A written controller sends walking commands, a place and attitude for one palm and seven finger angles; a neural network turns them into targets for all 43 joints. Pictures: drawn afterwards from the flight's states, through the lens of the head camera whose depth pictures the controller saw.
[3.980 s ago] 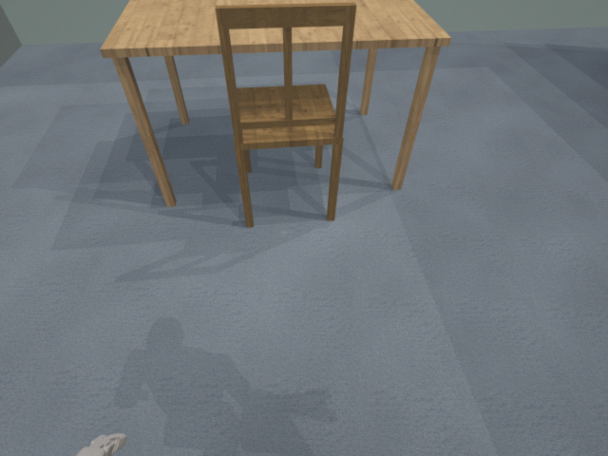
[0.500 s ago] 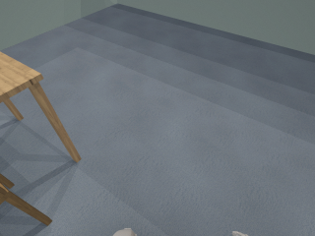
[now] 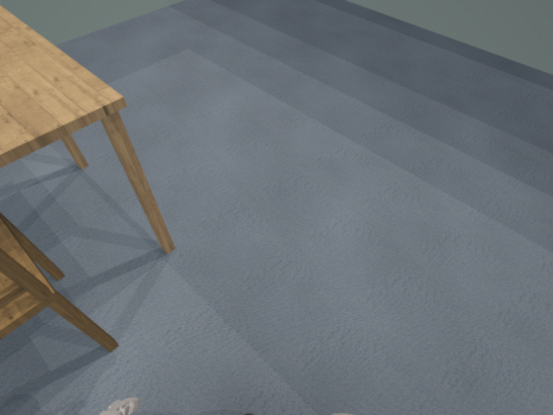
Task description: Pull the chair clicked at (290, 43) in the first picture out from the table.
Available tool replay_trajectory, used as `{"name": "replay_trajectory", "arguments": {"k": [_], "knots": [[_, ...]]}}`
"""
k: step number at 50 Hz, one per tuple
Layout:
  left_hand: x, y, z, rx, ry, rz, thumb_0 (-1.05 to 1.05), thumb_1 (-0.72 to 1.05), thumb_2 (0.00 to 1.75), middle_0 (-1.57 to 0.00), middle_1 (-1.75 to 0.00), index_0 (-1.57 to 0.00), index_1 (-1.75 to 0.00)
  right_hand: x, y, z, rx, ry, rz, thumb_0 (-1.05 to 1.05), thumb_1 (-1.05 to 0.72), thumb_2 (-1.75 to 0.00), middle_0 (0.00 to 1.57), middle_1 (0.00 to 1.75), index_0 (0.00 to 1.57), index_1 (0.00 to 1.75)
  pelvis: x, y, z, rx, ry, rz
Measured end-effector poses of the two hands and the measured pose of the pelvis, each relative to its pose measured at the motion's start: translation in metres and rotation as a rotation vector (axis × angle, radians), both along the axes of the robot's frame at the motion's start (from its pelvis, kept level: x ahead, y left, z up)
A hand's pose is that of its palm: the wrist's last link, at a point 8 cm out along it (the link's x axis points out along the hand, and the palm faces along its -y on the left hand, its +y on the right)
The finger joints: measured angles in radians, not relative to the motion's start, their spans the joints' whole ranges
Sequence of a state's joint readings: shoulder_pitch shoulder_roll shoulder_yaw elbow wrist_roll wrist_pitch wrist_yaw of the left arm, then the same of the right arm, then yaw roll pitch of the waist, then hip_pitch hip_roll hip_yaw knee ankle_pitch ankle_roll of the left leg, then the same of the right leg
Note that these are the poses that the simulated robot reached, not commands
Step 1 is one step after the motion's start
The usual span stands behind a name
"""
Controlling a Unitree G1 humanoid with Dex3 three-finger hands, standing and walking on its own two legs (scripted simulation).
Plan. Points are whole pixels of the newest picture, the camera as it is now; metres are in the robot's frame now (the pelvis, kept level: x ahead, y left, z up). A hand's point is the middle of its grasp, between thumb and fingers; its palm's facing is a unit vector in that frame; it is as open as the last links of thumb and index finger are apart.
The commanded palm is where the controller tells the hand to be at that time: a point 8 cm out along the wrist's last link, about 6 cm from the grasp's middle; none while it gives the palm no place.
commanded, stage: turn to face it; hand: left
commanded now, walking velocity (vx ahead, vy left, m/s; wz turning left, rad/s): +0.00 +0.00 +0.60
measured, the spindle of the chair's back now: out of the picture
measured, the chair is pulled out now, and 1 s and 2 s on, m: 0.00 0.00 0.00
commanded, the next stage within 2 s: take the last steps up to it in 1.20 s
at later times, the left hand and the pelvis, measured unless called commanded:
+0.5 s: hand out of the picture -0.05 +0.16 -0.16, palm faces +0.36 -0.90 -0.25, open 7.4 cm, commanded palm none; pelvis -0.02 -0.04 +0.00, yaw +21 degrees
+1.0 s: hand out of the picture -0.03 +0.23 -0.15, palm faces +0.56 -0.78 -0.28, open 7.4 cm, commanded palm none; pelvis -0.03 -0.02 +0.00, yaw +35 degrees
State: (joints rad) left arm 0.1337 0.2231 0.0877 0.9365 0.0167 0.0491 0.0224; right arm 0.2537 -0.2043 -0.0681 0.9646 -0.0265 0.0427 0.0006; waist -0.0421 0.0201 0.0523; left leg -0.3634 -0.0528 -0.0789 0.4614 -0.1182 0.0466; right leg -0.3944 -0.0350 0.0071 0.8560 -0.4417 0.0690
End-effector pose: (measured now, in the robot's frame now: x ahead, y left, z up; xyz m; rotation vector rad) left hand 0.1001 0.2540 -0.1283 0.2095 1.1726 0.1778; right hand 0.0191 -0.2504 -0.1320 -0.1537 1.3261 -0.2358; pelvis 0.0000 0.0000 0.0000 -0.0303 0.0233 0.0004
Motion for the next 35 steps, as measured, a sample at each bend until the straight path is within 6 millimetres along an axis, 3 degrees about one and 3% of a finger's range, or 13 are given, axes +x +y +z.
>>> {"name": "replay_trajectory", "arguments": {"k": [3, 6, 12, 18, 23, 30, 32, 35], "knots": [[0.003, -0.011, 0.008, 0.020, -0.056, 0.015, 0.00, 0.91, 0.89, -0.20, -0.30, -0.20, -0.30, -0.001, -0.015, -0.008, 0.016, 0.007, 0.023, 0.01, -0.91, -0.90, 0.20, 0.30, 0.20, 0.30, -0.007, -0.014, -0.003, 0.011, 0.002, 0.040], [-0.006, -0.023, 0.014, 0.049, -0.104, 0.037, 0.00, 0.91, 0.89, -0.20, -0.30, -0.20, -0.30, 0.004, -0.033, -0.021, 0.035, 0.002, 0.047, 0.01, -0.91, -0.90, 0.20, 0.30, 0.20, 0.30, -0.013, -0.030, -0.010, 0.032, -0.001, 0.072], [-0.050, -0.042, 0.028, 0.058, -0.070, 0.122, 0.00, 0.90, 0.89, -0.20, -0.30, -0.21, -0.30, 0.032, -0.051, -0.013, 0.050, -0.024, 0.141, 0.01, -0.91, -0.90, 0.20, 0.30, 0.20, 0.30, -0.015, -0.046, 0.003, 0.067, -0.022, 0.164], [-0.095, -0.054, 0.021, 0.028, -0.031, 0.224, 0.00, 0.90, 0.89, -0.20, -0.30, -0.21, -0.30, 0.064, -0.051, -0.009, 0.038, -0.018, 0.262, 0.01, -0.91, -0.90, 0.20, 0.30, 0.19, 0.30, -0.017, -0.051, 0.004, 0.077, -0.024, 0.263], [-0.149, -0.055, 0.006, -0.007, 0.053, 0.333, 0.00, 0.90, 0.89, -0.20, -0.30, -0.21, -0.30, 0.104, -0.028, -0.007, 0.019, -0.028, 0.388, 0.01, -0.91, -0.90, 0.20, 0.30, 0.19, 0.30, -0.022, -0.042, 0.000, 0.070, -0.016, 0.333], [-0.235, -0.032, -0.027, -0.055, 0.190, 0.499, 0.00, 0.90, 0.89, -0.20, -0.30, -0.21, -0.30, 0.168, 0.042, 0.002, -0.009, -0.174, 0.582, 0.01, -0.91, -0.90, 0.20, 0.30, 0.19, 0.30, -0.031, -0.014, -0.018, 0.042, 0.001, 0.427], [-0.248, -0.023, -0.030, -0.054, 0.220, 0.529, 0.01, 0.90, 0.89, -0.20, -0.30, -0.21, -0.30, 0.176, 0.059, 0.009, -0.007, -0.211, 0.615, 0.01, -0.91, -0.90, 0.20, 0.30, 0.19, 0.30, -0.033, -0.009, -0.017, 0.042, -0.005, 0.437], [-0.251, -0.010, -0.023, -0.044, 0.207, 0.557, 0.01, 0.90, 0.89, -0.20, -0.30, -0.20, -0.30, 0.178, 0.074, 0.020, -0.012, -0.234, 0.643, 0.01, -0.91, -0.90, 0.20, 0.30, 0.20, 0.30, -0.035, -0.004, -0.009, 0.026, -0.014, 0.464]]}}
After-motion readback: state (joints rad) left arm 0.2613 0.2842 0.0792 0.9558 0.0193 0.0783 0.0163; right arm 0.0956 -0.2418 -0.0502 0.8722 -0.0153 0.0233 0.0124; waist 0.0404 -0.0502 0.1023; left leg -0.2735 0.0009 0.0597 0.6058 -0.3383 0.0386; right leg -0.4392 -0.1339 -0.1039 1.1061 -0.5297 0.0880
